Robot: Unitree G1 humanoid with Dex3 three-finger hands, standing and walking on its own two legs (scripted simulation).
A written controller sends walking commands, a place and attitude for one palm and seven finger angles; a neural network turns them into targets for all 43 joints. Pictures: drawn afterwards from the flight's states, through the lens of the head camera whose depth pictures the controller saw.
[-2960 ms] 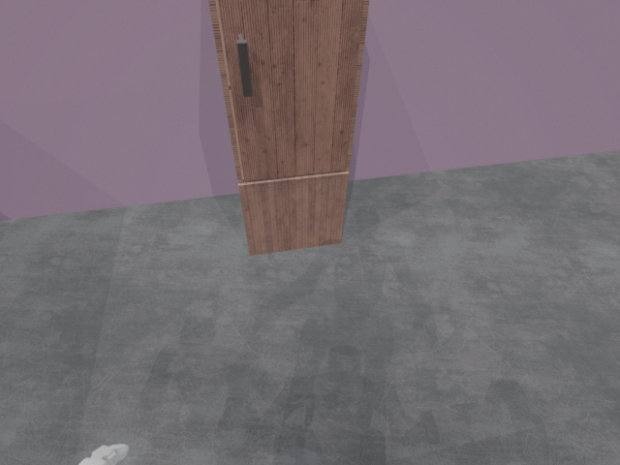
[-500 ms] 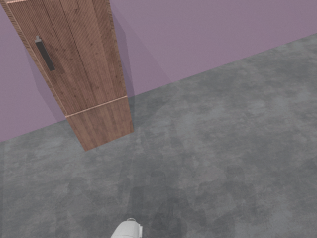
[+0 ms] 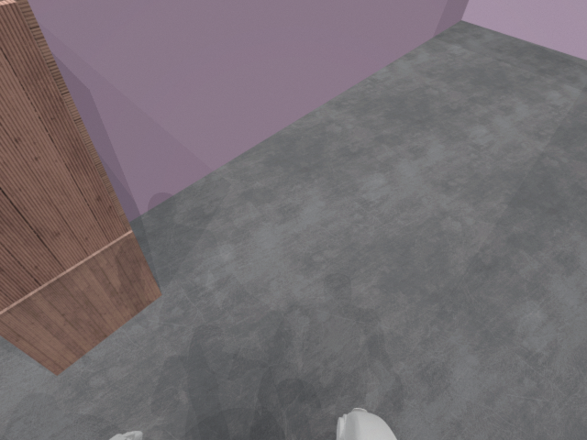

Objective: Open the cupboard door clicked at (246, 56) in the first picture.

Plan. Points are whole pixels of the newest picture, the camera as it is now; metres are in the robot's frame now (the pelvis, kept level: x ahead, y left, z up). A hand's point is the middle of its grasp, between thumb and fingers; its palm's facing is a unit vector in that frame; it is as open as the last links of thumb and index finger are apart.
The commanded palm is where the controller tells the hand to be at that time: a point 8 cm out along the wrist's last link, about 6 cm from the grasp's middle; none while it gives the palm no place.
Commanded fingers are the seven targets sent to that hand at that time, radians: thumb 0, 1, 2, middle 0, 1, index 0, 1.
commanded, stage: turn to face it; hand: left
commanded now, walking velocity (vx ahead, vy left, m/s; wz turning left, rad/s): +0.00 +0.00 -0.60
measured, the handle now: out of the picture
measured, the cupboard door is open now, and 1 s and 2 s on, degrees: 0 0 0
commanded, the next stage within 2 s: take the last steps up to it in 1.78 s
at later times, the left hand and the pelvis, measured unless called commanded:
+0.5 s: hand (193, 438) +0.16 +0.16 -0.17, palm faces +0.08 -0.99 -0.14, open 7.3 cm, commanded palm none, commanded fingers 0.00 0.90 0.90 -0.20 -0.30 -0.20 -0.30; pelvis +0.04 -0.01 -0.01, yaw +5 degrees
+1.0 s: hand out of the picture +0.04 +0.23 -0.16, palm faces +0.37 -0.90 -0.23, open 7.4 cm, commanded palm none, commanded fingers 0.00 0.90 0.90 -0.20 -0.30 -0.20 -0.30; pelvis +0.02 +0.00 +0.00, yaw +20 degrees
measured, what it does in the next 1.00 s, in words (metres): steps on the spot, turning left: right foot, then left foot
